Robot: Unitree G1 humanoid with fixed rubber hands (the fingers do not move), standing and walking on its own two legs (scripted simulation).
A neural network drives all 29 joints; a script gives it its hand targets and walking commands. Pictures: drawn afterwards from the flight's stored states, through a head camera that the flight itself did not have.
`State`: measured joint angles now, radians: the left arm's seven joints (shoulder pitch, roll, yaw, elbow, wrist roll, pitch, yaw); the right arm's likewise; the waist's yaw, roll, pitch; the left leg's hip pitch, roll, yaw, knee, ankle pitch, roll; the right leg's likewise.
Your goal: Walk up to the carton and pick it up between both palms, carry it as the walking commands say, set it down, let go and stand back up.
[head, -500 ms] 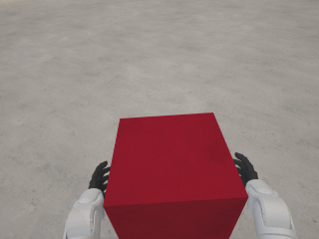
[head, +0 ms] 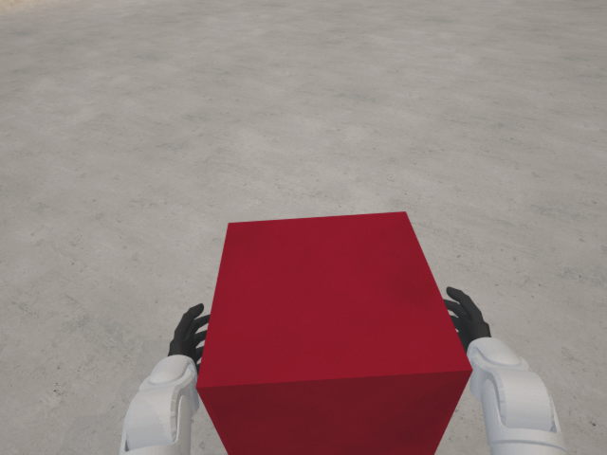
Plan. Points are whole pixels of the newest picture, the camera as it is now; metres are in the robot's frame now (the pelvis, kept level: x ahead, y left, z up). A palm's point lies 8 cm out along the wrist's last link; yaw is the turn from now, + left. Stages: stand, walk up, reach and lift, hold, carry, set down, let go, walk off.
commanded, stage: carry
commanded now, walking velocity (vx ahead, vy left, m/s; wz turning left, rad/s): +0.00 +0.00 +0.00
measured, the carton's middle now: (325, 341) +0.31 +0.00 -0.04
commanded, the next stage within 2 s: hold in 1.56 s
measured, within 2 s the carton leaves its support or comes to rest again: neither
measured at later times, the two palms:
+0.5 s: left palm (194, 366) +0.24 +0.17 +0.03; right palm (487, 348) +0.25 -0.21 +0.04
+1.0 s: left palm (190, 371) +0.24 +0.17 +0.03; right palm (481, 355) +0.24 -0.20 +0.03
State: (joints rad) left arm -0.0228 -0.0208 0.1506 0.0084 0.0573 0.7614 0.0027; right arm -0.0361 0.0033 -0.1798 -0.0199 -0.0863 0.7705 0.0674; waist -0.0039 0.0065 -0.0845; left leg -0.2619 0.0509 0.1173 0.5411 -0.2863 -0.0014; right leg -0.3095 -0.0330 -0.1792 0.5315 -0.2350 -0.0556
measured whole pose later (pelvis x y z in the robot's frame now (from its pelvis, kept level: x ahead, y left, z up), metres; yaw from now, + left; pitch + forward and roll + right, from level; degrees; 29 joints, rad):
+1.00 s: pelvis -0.01 -0.01 +0.00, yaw -1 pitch +0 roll +0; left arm -0.04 -0.02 0.16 0.01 0.06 0.78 -0.01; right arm -0.05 0.01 -0.18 0.00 -0.10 0.77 0.06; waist 0.01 0.00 -0.06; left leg -0.27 0.07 0.13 0.54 -0.27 -0.01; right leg -0.33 -0.02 -0.17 0.53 -0.21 -0.07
